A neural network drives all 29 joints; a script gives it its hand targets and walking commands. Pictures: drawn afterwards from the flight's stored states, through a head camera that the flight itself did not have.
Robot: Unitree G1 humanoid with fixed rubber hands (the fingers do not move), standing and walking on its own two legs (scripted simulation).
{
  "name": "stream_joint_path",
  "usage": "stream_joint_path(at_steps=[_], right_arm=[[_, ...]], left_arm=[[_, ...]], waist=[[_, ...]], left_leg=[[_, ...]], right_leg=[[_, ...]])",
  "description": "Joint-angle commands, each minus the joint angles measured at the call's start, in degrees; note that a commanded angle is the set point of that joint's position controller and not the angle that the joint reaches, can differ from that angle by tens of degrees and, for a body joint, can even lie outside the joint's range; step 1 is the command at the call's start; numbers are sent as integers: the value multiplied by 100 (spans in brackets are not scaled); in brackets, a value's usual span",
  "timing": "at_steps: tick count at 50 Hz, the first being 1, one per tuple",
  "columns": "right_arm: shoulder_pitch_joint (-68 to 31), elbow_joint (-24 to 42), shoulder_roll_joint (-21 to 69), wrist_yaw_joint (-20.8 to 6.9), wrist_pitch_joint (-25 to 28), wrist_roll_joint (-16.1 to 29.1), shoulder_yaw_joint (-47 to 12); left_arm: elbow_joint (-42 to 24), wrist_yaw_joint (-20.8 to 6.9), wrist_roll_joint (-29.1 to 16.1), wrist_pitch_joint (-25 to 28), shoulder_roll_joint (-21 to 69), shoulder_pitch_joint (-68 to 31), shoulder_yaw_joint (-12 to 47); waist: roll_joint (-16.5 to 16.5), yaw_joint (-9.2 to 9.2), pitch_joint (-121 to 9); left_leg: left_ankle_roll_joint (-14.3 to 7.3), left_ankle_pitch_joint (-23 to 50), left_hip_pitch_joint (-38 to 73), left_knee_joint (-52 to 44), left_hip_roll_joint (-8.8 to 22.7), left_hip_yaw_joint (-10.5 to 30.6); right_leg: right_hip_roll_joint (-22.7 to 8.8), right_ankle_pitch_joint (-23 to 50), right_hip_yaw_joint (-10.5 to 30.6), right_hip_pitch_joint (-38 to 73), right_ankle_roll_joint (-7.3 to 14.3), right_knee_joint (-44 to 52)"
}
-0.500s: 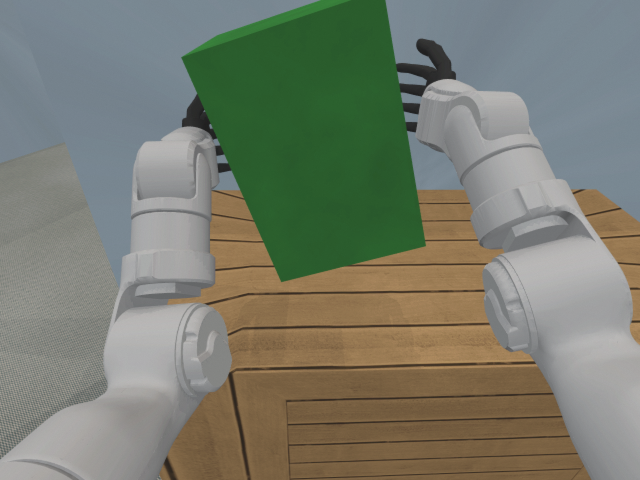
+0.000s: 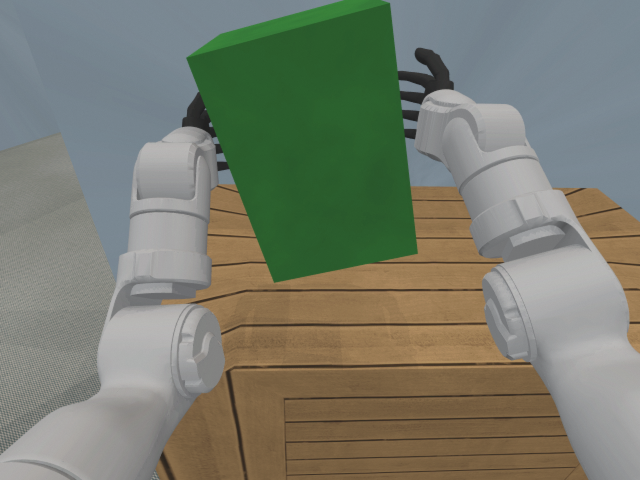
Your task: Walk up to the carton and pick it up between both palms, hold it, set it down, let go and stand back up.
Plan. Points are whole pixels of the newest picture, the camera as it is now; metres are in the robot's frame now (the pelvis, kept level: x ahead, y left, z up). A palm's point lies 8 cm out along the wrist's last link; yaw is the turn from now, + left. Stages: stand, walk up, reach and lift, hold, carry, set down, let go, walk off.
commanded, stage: hold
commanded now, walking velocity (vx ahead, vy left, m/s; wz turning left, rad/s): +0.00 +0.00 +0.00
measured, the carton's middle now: (317, 142) +0.39 -0.01 +0.30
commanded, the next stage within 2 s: none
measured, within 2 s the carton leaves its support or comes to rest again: neither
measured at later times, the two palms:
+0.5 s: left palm (192, 132) +0.37 +0.13 +0.32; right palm (437, 105) +0.37 -0.13 +0.35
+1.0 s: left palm (187, 125) +0.37 +0.14 +0.32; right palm (433, 100) +0.37 -0.13 +0.36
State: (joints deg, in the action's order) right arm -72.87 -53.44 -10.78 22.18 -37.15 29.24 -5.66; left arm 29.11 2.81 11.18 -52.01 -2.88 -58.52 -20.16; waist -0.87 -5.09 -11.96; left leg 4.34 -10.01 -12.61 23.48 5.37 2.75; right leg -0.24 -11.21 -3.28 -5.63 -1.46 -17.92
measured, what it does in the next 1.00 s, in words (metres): stands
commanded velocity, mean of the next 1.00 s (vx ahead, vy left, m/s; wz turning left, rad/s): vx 0.00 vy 0.00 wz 0.00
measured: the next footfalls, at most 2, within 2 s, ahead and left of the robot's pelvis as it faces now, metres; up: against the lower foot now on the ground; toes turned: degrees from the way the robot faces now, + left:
none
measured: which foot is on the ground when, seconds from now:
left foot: down 0.00-1.00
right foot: down 0.00-1.00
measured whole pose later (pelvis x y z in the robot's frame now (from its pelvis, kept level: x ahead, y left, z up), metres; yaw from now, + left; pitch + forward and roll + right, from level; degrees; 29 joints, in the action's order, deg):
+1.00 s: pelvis +0.00 +0.00 +0.00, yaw +0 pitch -1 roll -2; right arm -76.2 -57.5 -10.9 21.6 -37.9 28.0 -3.5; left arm 34.0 2.9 12.7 -52.2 -3.6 -64.1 -22.5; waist -1.0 -4.2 -12.6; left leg 4.0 -10.2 -11.9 23.5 5.0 2.5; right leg -0.6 -11.4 -2.9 -5.0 -1.7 -18.0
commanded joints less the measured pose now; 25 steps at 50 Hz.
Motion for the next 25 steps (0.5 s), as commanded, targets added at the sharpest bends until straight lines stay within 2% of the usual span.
stream_joint_path(at_steps=[1,3,4,5,6,7,8,9,10,11,12,14,15,16,18,19,21,23,24,25], right_arm=[[-4309,2019,4416,-738,-123,1110,-658],[-4380,2173,4415,-729,-148,1238,-813],[-4329,2166,4473,-723,-161,1115,-705],[-4416,2186,4516,-747,-165,1205,-747],[-4504,2019,4409,-769,-191,1142,-654],[-4296,1842,4357,-783,-220,1111,-647],[-4336,1719,4381,-783,-224,1072,-551],[-4344,1774,4391,-798,-186,1068,-602],[-4335,1722,4306,-813,-194,1062,-594],[-4307,1546,4348,-824,-190,961,-427],[-4395,1527,4313,-833,-207,965,-416],[-4335,1136,4221,-887,-210,903,-233],[-4306,1079,4265,-902,-195,868,-171],[-4268,980,4192,-925,-197,788,-96],[-4409,946,4130,-961,-148,760,-54],[-4324,841,4231,-949,-144,743,-73],[-4458,1062,4185,-935,-67,771,-89],[-4510,1264,4204,-897,-35,842,-173],[-4679,1386,4297,-899,-19,877,-273],[-4623,1369,4138,-886,-5,881,-232]], left_arm=[[-1467,-566,-1025,609,3303,-5714,1855],[-1594,-553,-994,573,3187,-5668,1861],[-1519,-575,-1027,526,3283,-5715,1933],[-1661,-588,-994,554,3228,-5829,1878],[-1490,-572,-986,539,3181,-5840,1855],[-1315,-583,-907,488,3139,-5671,1781],[-1201,-583,-886,470,3253,-5774,1764],[-1378,-603,-959,496,3195,-5906,1864],[-1180,-594,-896,481,3191,-5733,1781],[-1144,-616,-894,500,3221,-5832,1812],[-1027,-605,-885,528,3135,-5854,1763],[-758,-583,-839,541,3193,-5971,1649],[-644,-606,-896,530,3227,-5938,1692],[-493,-625,-891,540,3234,-5844,1606],[-214,-656,-864,569,3182,-5890,1513],[-70,-684,-769,577,3110,-5672,1289],[57,-726,-803,608,3228,-5555,1334],[-179,-708,-846,695,3165,-5618,1366],[-351,-681,-853,714,3170,-5716,1329],[-401,-667,-884,713,3267,-5716,1411]], waist=[[-250,-41,-2249],[-223,53,-2286],[-296,-55,-2319],[-233,19,-2292],[-174,22,-2154],[-277,56,-1998],[-349,22,-1834],[-273,-54,-1986],[-228,-2,-1853],[-254,-110,-1837],[-196,-14,-1739],[-310,57,-1458],[-307,-54,-1492],[-358,-11,-1349],[-178,3,-1296],[-57,61,-1313],[-53,81,-1476],[-148,86,-1709],[-152,173,-1939],[-142,59,-1898]], left_leg=[[194,1934,1310,120,-854,-181],[162,1944,1265,81,-899,-187],[155,1841,1181,63,-879,-205],[157,1726,1228,86,-906,-174],[154,1612,1159,15,-883,-192],[154,1584,1101,-55,-836,-203],[152,1405,1073,-84,-855,-229],[149,1368,1149,-62,-847,-183],[174,1338,1148,-83,-830,-203],[147,1163,1114,-122,-833,-247],[109,975,954,-187,-805,-182],[117,698,817,-293,-757,-226],[107,645,804,-314,-775,-261],[109,619,712,-325,-761,-271],[76,470,674,-332,-781,-256],[53,647,775,-338,-790,-314],[71,857,784,-268,-796,-302],[84,1095,856,-173,-839,-306],[90,1291,934,-123,-866,-360],[151,1358,914,-102,-822,-272]], right_leg=[[692,2084,154,348,-362,27],[741,2202,140,417,-440,16],[683,2099,205,462,-418,40],[683,2007,185,401,-389,65],[718,1769,155,231,-368,76],[704,1632,171,255,-353,99],[707,1447,171,196,-343,140],[692,1386,164,234,-316,153],[707,1290,141,153,-305,197],[699,1097,128,95,-301,209],[706,841,147,-42,-271,189],[686,421,128,-151,-215,226],[683,444,127,-62,-214,245],[653,360,186,-97,-196,237],[682,298,152,-115,-207,292],[664,597,163,-55,-246,287],[669,883,138,28,-250,247],[675,1061,208,172,-237,206],[697,1240,219,271,-283,177],[703,1325,161,125,-277,170]])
